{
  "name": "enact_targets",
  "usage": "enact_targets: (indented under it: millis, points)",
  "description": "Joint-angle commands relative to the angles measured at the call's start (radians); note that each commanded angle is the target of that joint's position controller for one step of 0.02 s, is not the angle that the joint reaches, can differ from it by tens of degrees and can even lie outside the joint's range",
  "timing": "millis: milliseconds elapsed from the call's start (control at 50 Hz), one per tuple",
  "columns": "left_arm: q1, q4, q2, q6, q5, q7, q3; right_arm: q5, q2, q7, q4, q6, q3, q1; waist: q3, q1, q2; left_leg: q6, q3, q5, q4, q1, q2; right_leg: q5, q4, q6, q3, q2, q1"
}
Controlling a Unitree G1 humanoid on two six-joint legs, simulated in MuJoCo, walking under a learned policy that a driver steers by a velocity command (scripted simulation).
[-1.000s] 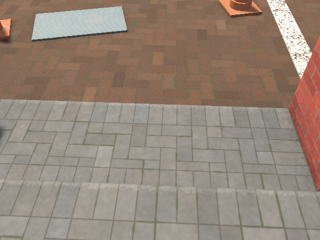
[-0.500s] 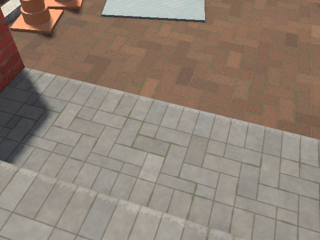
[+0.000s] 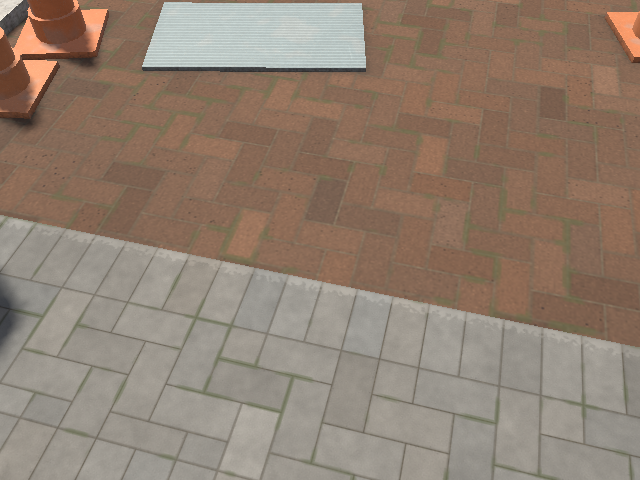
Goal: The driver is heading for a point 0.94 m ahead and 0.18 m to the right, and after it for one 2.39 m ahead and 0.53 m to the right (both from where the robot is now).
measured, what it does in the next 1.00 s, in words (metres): goes down: left foot 0.16 m lower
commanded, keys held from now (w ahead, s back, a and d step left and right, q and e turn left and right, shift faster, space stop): w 0.60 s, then w+e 0.40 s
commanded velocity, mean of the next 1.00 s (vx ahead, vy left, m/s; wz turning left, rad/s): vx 0.50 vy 0.00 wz -0.12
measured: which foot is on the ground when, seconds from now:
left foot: up 0.00-0.56, down 0.58-1.00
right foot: down 0.00-0.60, up 0.62-1.00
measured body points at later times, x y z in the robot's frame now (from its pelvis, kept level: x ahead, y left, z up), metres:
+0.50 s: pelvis +0.29 +0.05 -0.06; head +0.30 +0.06 +0.39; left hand +0.07 +0.18 -0.18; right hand +0.51 -0.11 -0.16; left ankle +0.48 +0.20 -0.77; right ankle +0.07 -0.07 -0.73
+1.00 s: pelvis +0.61 +0.09 -0.16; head +0.62 +0.08 +0.29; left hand +0.83 +0.27 -0.26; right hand +0.50 -0.12 -0.31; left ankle +0.48 +0.21 -0.89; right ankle +0.78 -0.07 -0.85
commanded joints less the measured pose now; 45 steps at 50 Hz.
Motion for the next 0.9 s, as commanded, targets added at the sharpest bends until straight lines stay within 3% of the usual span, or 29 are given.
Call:
enact_targets:
  millis: [20,60,120,180,240,260,280,320,360,380,420,440,480,520,540,560,580,600,620,640,660,680,700,720,740,760,780,800,900]
  points:
    - [0.025,-0.019,-0.005,-0.027,0.001,0.014,-0.007,0.006,-0.003,-0.024,-0.044,0.008,0.007,0.073,-0.037,-0.027,-0.017,-0.005,-0.063,0.089,-0.057,-0.141,0.099,-0.086,-0.346,-0.177,0.384,-0.302,0.076]
    - [0.058,-0.001,0.01,-0.048,0.007,0.006,0.0,0.017,-0.011,-0.021,-0.08,0.018,0.009,-0.006,-0.011,-0.009,-0.025,-0.042,-0.032,0.187,-0.181,-0.172,0.11,0.013,-0.367,-0.177,0.294,-0.279,0.065]
    - [0.192,0.056,0.029,-0.044,0.02,-0.028,-0.002,0.006,-0.002,-0.008,-0.127,0.037,0.013,-0.102,0.007,0.027,-0.033,-0.079,0.017,0.381,-0.343,-0.154,0.102,0.089,-0.353,-0.169,0.212,-0.249,0.05]
    - [0.26,0.078,0.028,-0.035,0.044,-0.046,-0.004,-0.009,-0.018,0.023,-0.12,0.044,0.01,-0.051,0.012,0.019,-0.043,-0.069,0.02,0.507,-0.259,-0.152,0.075,0.107,-0.263,-0.178,0.198,-0.244,0.041]
    - [0.364,0.114,0.004,-0.034,0.052,-0.032,-0.012,0.005,-0.062,0.01,-0.161,0.042,-0.007,-0.131,0.022,0.054,-0.067,-0.069,0.012,0.405,-0.279,-0.313,0.078,0.171,-0.177,-0.198,0.258,-0.295,0.254]
    - [0.47,0.179,-0.024,-0.036,0.071,-0.008,-0.018,0.014,-0.049,0.0,-0.189,0.037,0.001,-0.201,0.051,0.097,-0.052,-0.078,-0.126,0.49,-0.364,-0.564,0.135,0.135,-0.117,-0.206,0.34,-0.347,0.506]
    - [0.551,0.206,-0.038,-0.032,0.067,0.012,-0.018,0.017,-0.037,-0.011,-0.207,0.032,0.006,-0.257,0.054,0.138,-0.035,-0.092,-0.124,0.495,-0.438,-0.723,0.134,0.144,-0.073,-0.203,0.355,-0.373,0.685]
    - [0.64,0.221,-0.063,-0.022,0.042,0.036,-0.025,0.013,-0.004,-0.008,-0.214,0.018,0.016,-0.329,0.061,0.189,-0.044,-0.1,-0.065,0.578,-0.562,-0.765,0.125,0.089,-0.017,-0.182,0.338,-0.329,0.726]
    - [0.584,0.191,-0.133,-0.007,0.031,0.024,-0.056,-0.001,0.035,0.02,-0.203,0.011,0.032,-0.356,0.104,0.172,-0.049,-0.065,-0.001,0.804,-0.657,-0.523,0.121,0.039,0.008,-0.161,0.277,-0.248,0.404]
    - [0.541,0.161,-0.096,0.0,0.033,0.012,-0.053,-0.01,0.038,0.025,-0.21,0.015,0.035,-0.347,0.081,0.163,-0.053,-0.046,0.071,0.879,-0.667,-0.284,0.083,-0.04,-0.005,-0.151,0.221,-0.194,0.178]
    - [0.491,0.131,-0.051,0.002,0.039,-0.01,-0.049,0.005,0.002,0.034,-0.219,0.032,0.031,-0.347,0.121,0.133,-0.06,-0.04,0.082,0.804,-0.62,-0.079,0.08,-0.144,-0.018,-0.15,0.234,-0.209,-0.021]
    - [0.493,0.128,-0.03,-0.002,0.033,-0.011,-0.043,0.008,-0.027,0.033,-0.222,0.039,0.028,-0.362,0.148,0.135,-0.05,-0.041,0.072,0.75,-0.656,-0.097,0.089,-0.158,0.006,-0.146,0.251,-0.222,0.022]
    - [0.528,0.136,-0.008,-0.002,0.009,0.008,-0.034,0.001,-0.03,0.032,-0.23,0.045,0.038,-0.419,0.176,0.162,-0.036,-0.044,0.056,0.674,-0.777,-0.142,0.102,-0.131,0.067,-0.128,0.282,-0.241,0.167]
    - [0.531,0.141,0.013,0.017,0.004,0.024,-0.025,-0.004,-0.04,0.028,-0.193,0.043,0.044,-0.409,0.161,0.165,-0.032,-0.044,0.044,0.697,-0.9,-0.093,0.125,-0.078,0.14,-0.091,0.286,-0.232,0.272]
    - [0.529,0.144,0.036,0.027,0.002,0.021,-0.016,0.004,-0.068,0.021,-0.145,0.04,0.034,-0.353,0.128,0.149,-0.011,-0.054,0.062,0.736,-0.942,-0.002,0.125,-0.023,0.223,-0.068,0.266,-0.209,0.293]
    - [0.515,0.144,0.048,0.039,0.008,0.011,-0.013,0.016,-0.111,0.011,-0.085,0.036,0.014,-0.228,0.074,0.089,0.023,-0.053,0.098,0.832,-0.989,0.179,0.112,0.047,0.358,-0.035,0.218,-0.169,0.265]
    - [0.489,0.133,0.06,0.055,0.034,-0.016,-0.012,0.031,-0.176,0.0,0.001,0.022,-0.02,0.029,-0.015,-0.022,0.067,-0.045,0.152,0.924,-0.968,0.538,0.09,0.088,0.557,0.016,0.15,-0.12,0.106]
    - [0.562,0.176,-0.029,0.064,0.081,-0.061,-0.04,0.03,-0.214,-0.008,0.067,0.025,-0.044,0.328,-0.19,-0.112,0.133,0.065,0.1,1.019,-0.754,0.999,0.163,-0.106,0.855,0.09,0.134,-0.104,-0.158]
    - [0.766,0.192,-0.146,0.064,0.056,-0.083,-0.061,0.037,-0.283,0.02,0.075,0.025,-0.06,0.475,-0.568,-0.065,0.295,0.328,-0.089,1.492,-0.424,1.37,0.376,-0.662,1.341,0.14,0.116,-0.02,-0.248]
    - [0.496,0.071,-0.004,0.053,0.027,-0.098,-0.028,0.008,-0.251,0.035,0.104,0.032,-0.053,0.494,-0.508,-0.173,0.186,0.376,-0.288,1.155,-0.556,1.339,0.442,-0.73,1.556,0.154,0.122,0.014,-0.522]
    - [0.246,-0.019,0.03,0.029,0.004,-0.086,-0.011,0.009,-0.248,0.028,0.097,0.031,-0.058,0.38,-0.265,-0.171,0.086,0.282,-0.239,0.692,-0.717,1.071,0.411,-0.595,1.495,0.113,0.097,-0.052,-0.71]
    - [0.173,-0.009,0.057,0.019,0.0,-0.069,-0.003,-0.004,-0.135,0.019,0.038,0.021,-0.023,0.198,-0.068,-0.115,-0.073,0.195,-0.098,0.446,-0.853,0.715,0.335,-0.378,1.257,0.06,0.136,-0.147,-0.616]
    - [0.247,-0.011,0.01,0.008,0.012,-0.044,-0.002,0.01,-0.131,0.025,0.0,0.025,-0.019,0.123,-0.066,-0.017,0.01,0.259,-0.146,0.662,-0.874,0.508,0.401,-0.301,1.149,0.051,0.166,-0.193,-0.474]
    - [0.197,-0.02,0.001,0.007,0.016,-0.03,0.002,0.006,-0.08,0.018,-0.002,0.008,-0.006,0.119,0.011,0.018,0.011,0.248,-0.085,0.766,-0.914,0.334,0.375,-0.233,1.003,0.028,0.16,-0.218,-0.384]
    - [0.199,-0.018,-0.06,0.02,0.036,-0.029,-0.011,0.006,-0.011,-0.002,-0.016,-0.011,0.012,0.077,0.039,0.058,0.034,0.219,-0.04,0.681,-0.97,0.222,0.342,-0.117,0.871,-0.01,0.208,-0.25,-0.331]
    - [0.186,-0.005,-0.08,0.022,0.045,-0.035,-0.011,0.02,0.032,-0.015,-0.027,-0.025,0.029,0.06,0.058,0.053,-0.023,0.23,-0.021,0.585,-1.073,0.137,0.342,-0.03,0.689,-0.012,0.207,-0.253,-0.284]
    - [0.181,-0.009,-0.11,0.029,0.043,-0.041,-0.012,0.026,-0.01,-0.021,-0.019,-0.039,0.017,0.088,0.039,0.055,0.041,0.233,0.029,0.575,-1.082,0.192,0.303,0.012,0.571,-0.013,0.179,-0.247,-0.275]
    - [0.162,-0.02,-0.106,0.035,0.041,-0.049,-0.017,0.025,-0.026,-0.024,-0.006,-0.045,0.011,0.092,0.032,0.061,0.052,0.23,0.056,0.641,-1.084,0.216,0.301,0.045,0.487,-0.009,0.178,-0.254,-0.276]
    - [-0.051,-0.119,-0.033,0.053,0.003,-0.063,-0.026,-0.001,-0.101,-0.008,0.016,-0.044,-0.015,0.106,0.034,0.027,-0.013,0.174,0.217,0.83,-1.055,0.336,0.277,0.196,0.273,0.014,0.131,-0.219,-0.275]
